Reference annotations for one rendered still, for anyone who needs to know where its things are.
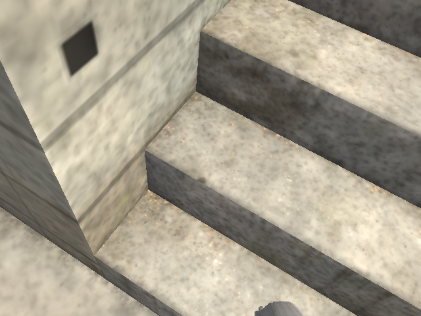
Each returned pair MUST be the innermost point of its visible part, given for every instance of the robot right thigh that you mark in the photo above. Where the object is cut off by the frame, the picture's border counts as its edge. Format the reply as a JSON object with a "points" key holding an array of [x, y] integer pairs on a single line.
{"points": [[279, 309]]}

